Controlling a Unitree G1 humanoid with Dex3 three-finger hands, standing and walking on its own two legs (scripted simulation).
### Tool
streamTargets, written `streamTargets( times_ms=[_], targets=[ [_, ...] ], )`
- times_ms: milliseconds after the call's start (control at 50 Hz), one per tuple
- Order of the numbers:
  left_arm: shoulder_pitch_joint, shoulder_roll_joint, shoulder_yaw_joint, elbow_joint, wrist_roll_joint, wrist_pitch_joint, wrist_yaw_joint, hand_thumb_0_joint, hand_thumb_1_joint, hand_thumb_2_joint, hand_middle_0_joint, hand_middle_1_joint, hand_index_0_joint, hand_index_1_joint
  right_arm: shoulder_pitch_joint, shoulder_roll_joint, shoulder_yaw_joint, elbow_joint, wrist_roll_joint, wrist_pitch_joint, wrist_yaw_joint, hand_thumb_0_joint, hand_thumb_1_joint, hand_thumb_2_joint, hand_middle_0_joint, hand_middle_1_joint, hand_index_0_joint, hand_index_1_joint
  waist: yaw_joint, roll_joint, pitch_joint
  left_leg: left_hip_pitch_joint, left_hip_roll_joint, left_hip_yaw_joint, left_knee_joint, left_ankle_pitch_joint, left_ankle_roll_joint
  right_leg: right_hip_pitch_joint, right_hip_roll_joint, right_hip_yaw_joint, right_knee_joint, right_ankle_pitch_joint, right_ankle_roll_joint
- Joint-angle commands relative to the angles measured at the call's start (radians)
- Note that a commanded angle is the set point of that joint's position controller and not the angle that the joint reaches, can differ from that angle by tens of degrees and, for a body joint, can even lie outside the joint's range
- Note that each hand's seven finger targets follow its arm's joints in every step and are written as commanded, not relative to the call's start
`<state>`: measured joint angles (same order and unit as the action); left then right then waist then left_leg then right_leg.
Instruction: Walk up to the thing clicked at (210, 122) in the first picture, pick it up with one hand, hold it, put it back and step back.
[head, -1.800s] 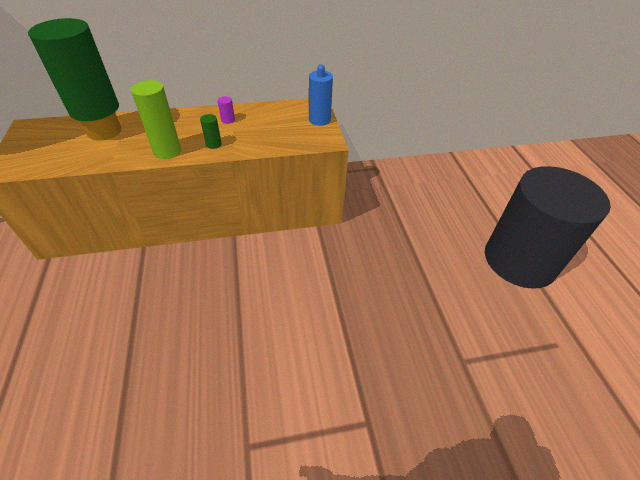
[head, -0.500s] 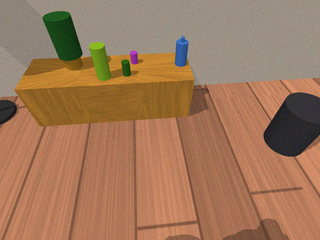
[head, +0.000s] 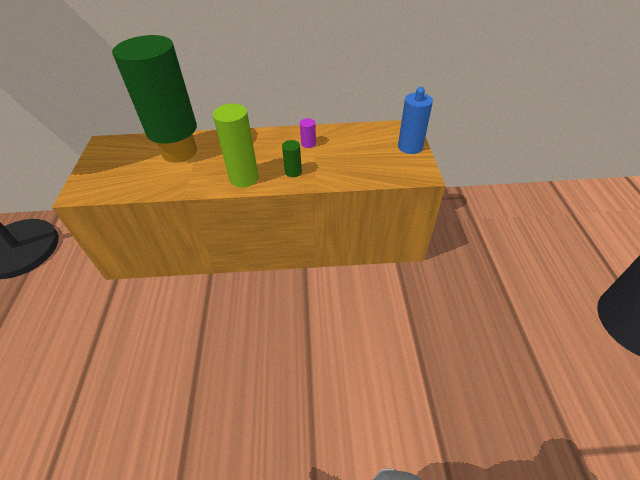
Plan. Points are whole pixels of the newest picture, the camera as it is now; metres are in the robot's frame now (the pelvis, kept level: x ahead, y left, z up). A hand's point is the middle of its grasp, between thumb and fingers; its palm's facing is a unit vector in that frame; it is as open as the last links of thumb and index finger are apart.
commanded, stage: walk up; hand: right
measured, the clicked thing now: (292, 159) +1.10 +0.04 -0.31
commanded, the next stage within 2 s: none
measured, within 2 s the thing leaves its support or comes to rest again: neither
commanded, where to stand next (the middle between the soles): +0.68 +0.26 m, yaw +0 degrees
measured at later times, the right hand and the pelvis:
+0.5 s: hand (420, 349) +0.32 -0.16 -0.11, palm faces -0.09 +0.90 -0.42, open 7.4 cm; pelvis +0.19 +0.12 +0.00, yaw +5 degrees
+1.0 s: hand (368, 301) +0.44 -0.10 -0.15, palm faces -0.11 +0.95 -0.30, open 7.4 cm; pelvis +0.38 +0.16 +0.00, yaw +4 degrees
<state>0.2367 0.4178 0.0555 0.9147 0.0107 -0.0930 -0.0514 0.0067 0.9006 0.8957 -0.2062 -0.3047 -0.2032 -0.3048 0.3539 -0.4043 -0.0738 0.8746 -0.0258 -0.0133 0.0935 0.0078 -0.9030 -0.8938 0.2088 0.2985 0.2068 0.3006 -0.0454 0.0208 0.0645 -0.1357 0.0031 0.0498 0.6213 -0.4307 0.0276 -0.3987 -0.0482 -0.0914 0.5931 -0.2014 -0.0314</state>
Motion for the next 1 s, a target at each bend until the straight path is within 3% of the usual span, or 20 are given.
streamTargets(
  times_ms=[0,20,40,80,120,280,340,360,380,400,420,460,520,620,740,800,820,840,860,980],
  targets=[
    [0.221,0.381,0.117,-0.05,0.013,-0.033,0.06,0.0,0.9,0.9,-0.2,-0.3,-0.2,-0.3,-0.043,-0.182,-0.037,-0.136,0.009,-0.021,-0.026,0.0,-0.9,-0.9,0.2,0.3,0.2,0.3,0.146,-0.185,-0.125,-0.56,-0.055,-0.136,0.546,-0.117,0.016,0.464,-0.425,0.769,-0.424,-0.628,-0.168],
    [0.128,0.375,0.106,-0.075,0.002,-0.029,0.06,0.0,0.9,0.9,-0.2,-0.3,-0.2,-0.3,-0.053,-0.255,-0.062,-0.115,0.003,-0.011,-0.029,0.0,-0.9,-0.9,0.2,0.3,0.2,0.3,0.1,-0.082,-0.054,-0.549,0.017,-0.197,0.592,-0.072,0.009,0.341,-0.448,0.784,-0.422,-0.706,-0.241],
    [0.084,0.355,0.104,-0.088,0.001,-0.029,0.059,0.0,0.9,0.9,-0.2,-0.3,-0.2,-0.3,-0.073,-0.267,-0.063,-0.106,0.007,-0.015,-0.028,0.0,-0.9,-0.9,0.2,0.3,0.2,0.3,0.095,-0.083,0.02,-0.577,0.047,-0.209,0.59,-0.031,0.006,0.279,-0.413,0.68,-0.415,-0.638,-0.252],
    [0.041,0.296,0.087,-0.094,-0.001,-0.034,0.055,0.0,0.9,0.9,-0.2,-0.3,-0.2,-0.3,-0.036,-0.248,-0.061,-0.071,0.008,-0.015,-0.023,0.0,-0.9,-0.9,0.2,0.3,0.2,0.3,0.061,-0.112,0.076,-0.505,0.077,-0.219,0.512,0.04,-0.012,0.152,-0.315,0.462,-0.413,-0.47,-0.186],
    [0.024,0.295,0.087,-0.097,0.005,-0.039,0.05,0.0,0.9,0.9,-0.2,-0.3,-0.2,-0.3,0.009,-0.234,-0.063,-0.046,0.006,-0.009,-0.009,0.0,-0.9,-0.9,0.2,0.3,0.2,0.3,0.037,-0.16,0.044,-0.429,0.083,-0.175,0.439,0.084,-0.03,0.114,-0.28,0.311,-0.404,-0.365,-0.181],
    [0.068,0.331,0.093,-0.099,0.008,-0.041,0.038,0.0,0.9,0.9,-0.2,-0.3,-0.2,-0.3,-0.183,-0.204,-0.07,-0.107,-0.005,-0.025,0.025,0.0,-0.9,-0.9,0.2,0.3,0.2,0.3,0.081,-0.129,-0.006,-0.303,0.097,-0.014,0.068,0.172,-0.026,0.149,-0.241,0.119,-0.314,-0.238,-0.162],
    [0.008,0.321,0.078,-0.107,0.005,-0.025,0.036,0.0,0.9,0.9,-0.2,-0.3,-0.2,-0.3,-0.064,-0.216,-0.085,-0.069,-0.008,-0.032,0.015,0.0,-0.9,-0.9,0.2,0.3,0.2,0.3,-0.016,-0.097,-0.037,-0.061,0.058,0.047,-0.023,0.189,-0.012,0.025,-0.221,0.048,-0.148,-0.169,-0.124],
    [0.041,0.272,0.06,-0.103,0.01,-0.019,0.036,0.0,0.9,0.9,-0.2,-0.3,-0.2,-0.3,0.03,-0.248,-0.1,-0.034,-0.008,-0.039,0.003,0.0,-0.9,-0.9,0.2,0.3,0.2,0.3,-0.059,0.033,-0.098,0.091,0.029,0.034,-0.055,0.135,-0.002,-0.023,-0.175,-0.007,0.078,-0.068,-0.096],
    [0.105,0.188,0.031,-0.11,-0.001,-0.015,0.034,0.0,0.9,0.9,-0.2,-0.3,-0.2,-0.3,0.126,-0.334,-0.124,-0.018,-0.016,-0.048,-0.016,0.0,-0.9,-0.9,0.2,0.3,0.2,0.3,-0.098,0.285,-0.148,0.228,0.168,-0.257,-0.238,-0.112,0.069,-0.177,-0.064,-0.068,0.454,-0.065,-0.041],
    [0.071,0.178,0.026,-0.121,-0.016,-0.012,0.044,0.0,0.9,0.9,-0.2,-0.3,-0.2,-0.3,0.122,-0.421,-0.134,-0.053,-0.001,-0.055,-0.025,0.0,-0.9,-0.9,0.2,0.3,0.2,0.3,-0.103,0.4,-0.115,0.217,0.38,-0.7,-0.419,-0.174,0.148,-0.376,0.066,0.005,0.589,-0.349,-0.014],
    [0.02,0.268,0.038,-0.107,-0.011,-0.008,0.058,0.0,0.9,0.9,-0.2,-0.3,-0.2,-0.3,0.082,-0.414,-0.135,-0.057,0.021,-0.05,-0.032,0.0,-0.9,-0.9,0.2,0.3,0.2,0.3,-0.081,0.205,-0.082,0.118,0.405,-0.693,-0.395,-0.129,0.196,-0.357,-0.002,0.135,0.642,-0.324,-0.028],
    [0.101,0.247,0.033,-0.061,-0.03,-0.004,0.049,0.0,0.9,0.9,-0.2,-0.3,-0.2,-0.3,-0.035,-0.306,-0.092,-0.094,0.023,-0.055,-0.046,0.0,-0.9,-0.9,0.2,0.3,0.2,0.3,0.008,0.089,-0.04,0.074,0.295,-0.39,-0.316,0.131,0.14,-0.312,-0.053,0.179,0.594,-0.176,-0.022],
    [0.153,0.229,0.042,-0.025,-0.031,0.008,0.038,0.0,0.9,0.9,-0.2,-0.3,-0.2,-0.3,-0.048,-0.263,-0.07,-0.096,0.022,-0.072,-0.052,0.0,-0.9,-0.9,0.2,0.3,0.2,0.3,0.036,0.163,-0.047,0.019,0.236,-0.215,-0.303,0.418,0.124,-0.198,-0.059,0.139,0.488,-0.101,-0.001],
    [0.029,0.194,0.039,-0.09,-0.016,0.019,0.025,0.0,0.9,0.9,-0.2,-0.3,-0.2,-0.3,-0.001,-0.252,-0.069,-0.12,0.013,-0.077,-0.059,0.0,-0.9,-0.9,0.2,0.3,0.2,0.3,0.006,0.126,0.012,0.065,0.254,-0.152,-0.324,0.591,0.163,-0.232,-0.05,0.095,0.295,-0.067,0.018],
    [-0.018,0.152,0.041,-0.129,-0.013,0.013,0.016,0.0,0.9,0.9,-0.2,-0.3,-0.2,-0.3,-0.026,-0.24,-0.069,-0.162,0.007,-0.057,-0.056,0.0,-0.9,-0.9,0.2,0.3,0.2,0.3,0.013,0.101,-0.004,0.0,0.212,-0.068,-0.252,0.593,0.121,0.002,0.009,-0.003,0.043,0.047,-0.015],
    [0.163,0.198,0.072,-0.08,-0.006,-0.002,0.036,0.0,0.9,0.9,-0.2,-0.3,-0.2,-0.3,-0.024,-0.202,-0.052,-0.186,0.019,-0.051,-0.059,0.0,-0.9,-0.9,0.2,0.3,0.2,0.3,0.119,-0.051,-0.117,-0.12,0.149,-0.024,0.06,0.56,0.08,0.366,0.035,0.025,-0.075,0.04,-0.048],
    [0.275,0.271,0.101,-0.072,0.003,-0.01,0.048,0.0,0.9,0.9,-0.2,-0.3,-0.2,-0.3,-0.003,-0.17,-0.038,-0.202,0.016,-0.055,-0.058,0.0,-0.9,-0.9,0.2,0.3,0.2,0.3,0.172,-0.194,-0.185,-0.278,0.057,0.031,0.339,0.377,0.041,0.527,-0.135,0.273,-0.155,-0.075,-0.103],
    [0.287,0.34,0.111,-0.102,-0.001,-0.015,0.058,0.0,0.9,0.9,-0.2,-0.3,-0.2,-0.3,0.051,-0.146,-0.022,-0.208,0.016,-0.05,-0.055,0.0,-0.9,-0.9,0.2,0.3,0.2,0.3,0.149,-0.269,-0.213,-0.505,-0.049,-0.017,0.51,-0.12,0.003,0.638,-0.401,0.737,-0.264,-0.154,-0.217],
    [0.22,0.344,0.106,-0.107,-0.019,-0.01,0.061,0.0,0.9,0.9,-0.2,-0.3,-0.2,-0.3,0.011,-0.25,-0.052,-0.178,0.007,-0.034,-0.063,0.0,-0.9,-0.9,0.2,0.3,0.2,0.3,0.138,-0.103,-0.169,-0.507,0.017,-0.122,0.622,-0.134,0.008,0.483,-0.451,0.819,-0.307,-0.324,-0.316],
    [0.071,0.248,0.073,-0.144,-0.007,-0.029,0.048,0.0,0.9,0.9,-0.2,-0.3,-0.2,-0.3,0.052,-0.208,-0.051,-0.091,0.002,-0.017,-0.032,0.0,-0.9,-0.9,0.2,0.3,0.2,0.3,0.043,-0.122,0.018,-0.405,0.1,-0.097,0.418,0.109,-0.022,0.13,-0.209,0.297,-0.346,-0.192,-0.187]
  ],
)
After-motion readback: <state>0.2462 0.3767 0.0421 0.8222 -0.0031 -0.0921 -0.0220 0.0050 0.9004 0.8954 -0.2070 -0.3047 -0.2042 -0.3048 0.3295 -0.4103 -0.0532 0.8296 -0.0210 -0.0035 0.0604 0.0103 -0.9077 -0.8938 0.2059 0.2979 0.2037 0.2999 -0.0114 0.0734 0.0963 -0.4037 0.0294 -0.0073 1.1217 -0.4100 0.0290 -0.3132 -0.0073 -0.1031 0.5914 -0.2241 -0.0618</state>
